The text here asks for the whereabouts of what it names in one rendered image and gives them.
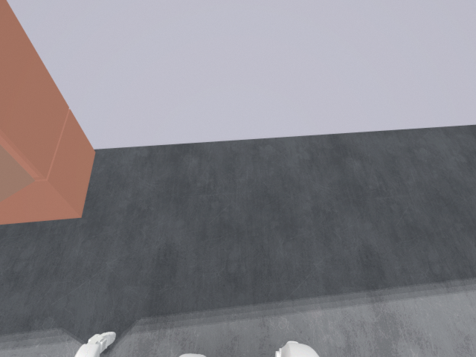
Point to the robot left hand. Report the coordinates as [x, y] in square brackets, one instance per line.
[96, 345]

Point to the cupboard door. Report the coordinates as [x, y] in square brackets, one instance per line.
[13, 177]

